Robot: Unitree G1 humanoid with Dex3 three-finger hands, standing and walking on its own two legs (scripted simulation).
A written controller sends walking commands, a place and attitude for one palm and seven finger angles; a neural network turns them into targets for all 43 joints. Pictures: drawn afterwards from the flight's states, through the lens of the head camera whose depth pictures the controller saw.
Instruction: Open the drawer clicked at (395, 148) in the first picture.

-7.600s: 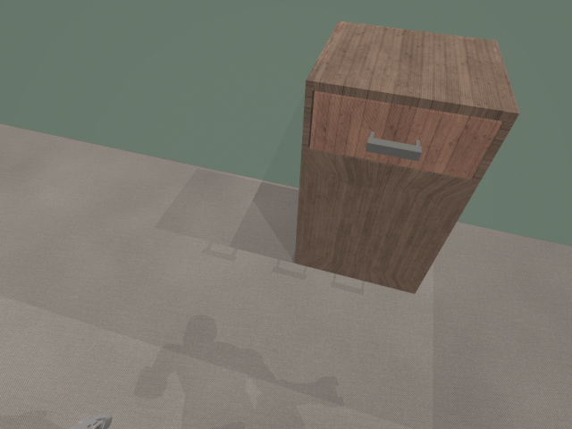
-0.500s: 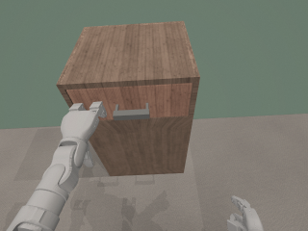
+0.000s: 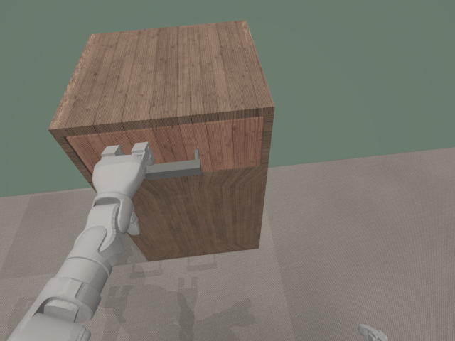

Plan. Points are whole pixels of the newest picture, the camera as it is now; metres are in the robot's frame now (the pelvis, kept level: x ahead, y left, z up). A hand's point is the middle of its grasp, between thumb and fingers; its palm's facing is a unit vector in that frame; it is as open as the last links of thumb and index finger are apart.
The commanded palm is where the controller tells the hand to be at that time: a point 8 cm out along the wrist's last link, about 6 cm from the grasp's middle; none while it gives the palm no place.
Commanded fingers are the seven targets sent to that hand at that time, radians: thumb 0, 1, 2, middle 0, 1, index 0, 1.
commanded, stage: move the hooked fingers above the handle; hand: left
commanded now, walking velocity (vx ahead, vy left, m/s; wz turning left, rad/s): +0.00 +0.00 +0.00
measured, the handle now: (173, 162) +0.52 +0.17 -0.05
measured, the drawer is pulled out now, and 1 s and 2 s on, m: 0.00 0.00 0.00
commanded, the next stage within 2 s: lower the fingers behind the handle in 1.44 s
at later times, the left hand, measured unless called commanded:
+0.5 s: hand (157, 175) +0.43 +0.18 +0.02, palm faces -0.02 -0.01 -1.00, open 13.8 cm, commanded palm +0.41 +0.18 +0.07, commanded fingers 0.00 -0.50 0.30 -0.30 -1.20 -0.30 -1.20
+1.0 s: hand (168, 167) +0.46 +0.16 +0.00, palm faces -0.03 -0.03 -1.00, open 13.8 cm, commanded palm +0.44 +0.17 +0.06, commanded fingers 0.00 -0.50 0.30 -0.30 -1.20 -0.30 -1.20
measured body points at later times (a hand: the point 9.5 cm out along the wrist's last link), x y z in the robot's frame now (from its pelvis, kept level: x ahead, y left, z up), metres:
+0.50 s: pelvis +0.00 +0.00 -0.01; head +0.05 -0.02 +0.44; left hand +0.43 +0.18 +0.07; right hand +0.07 -0.25 -0.15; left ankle -0.02 +0.12 -0.73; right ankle -0.03 -0.10 -0.73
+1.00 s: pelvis -0.01 +0.01 -0.01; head +0.07 -0.01 +0.43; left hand +0.46 +0.16 +0.06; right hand +0.00 -0.26 -0.15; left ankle -0.02 +0.12 -0.73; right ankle -0.03 -0.10 -0.73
